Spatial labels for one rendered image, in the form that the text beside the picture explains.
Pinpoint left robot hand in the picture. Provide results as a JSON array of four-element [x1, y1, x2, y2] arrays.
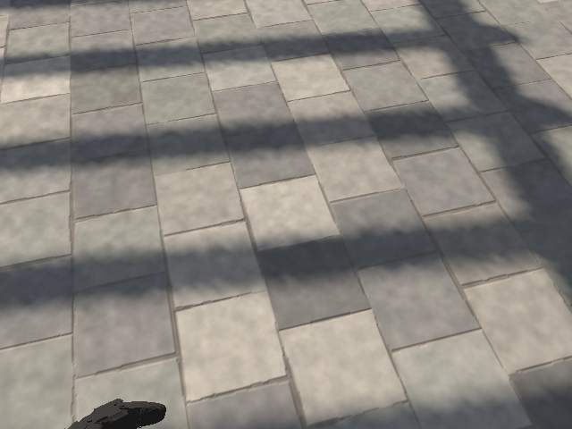
[[64, 399, 166, 429]]

